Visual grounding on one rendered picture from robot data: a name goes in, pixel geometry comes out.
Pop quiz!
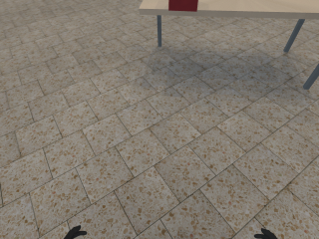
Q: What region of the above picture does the right robot hand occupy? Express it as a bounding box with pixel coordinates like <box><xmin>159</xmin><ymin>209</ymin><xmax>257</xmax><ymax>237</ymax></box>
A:
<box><xmin>254</xmin><ymin>228</ymin><xmax>277</xmax><ymax>239</ymax></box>

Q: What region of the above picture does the table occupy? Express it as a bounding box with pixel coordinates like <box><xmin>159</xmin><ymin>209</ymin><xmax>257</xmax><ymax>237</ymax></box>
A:
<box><xmin>139</xmin><ymin>0</ymin><xmax>319</xmax><ymax>90</ymax></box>

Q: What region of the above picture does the carton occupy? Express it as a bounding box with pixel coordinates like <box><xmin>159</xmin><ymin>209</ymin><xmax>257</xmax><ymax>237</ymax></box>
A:
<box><xmin>168</xmin><ymin>0</ymin><xmax>198</xmax><ymax>12</ymax></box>

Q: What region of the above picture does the left robot hand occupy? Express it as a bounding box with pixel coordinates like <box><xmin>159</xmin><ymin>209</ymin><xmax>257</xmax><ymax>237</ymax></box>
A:
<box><xmin>64</xmin><ymin>225</ymin><xmax>88</xmax><ymax>239</ymax></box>

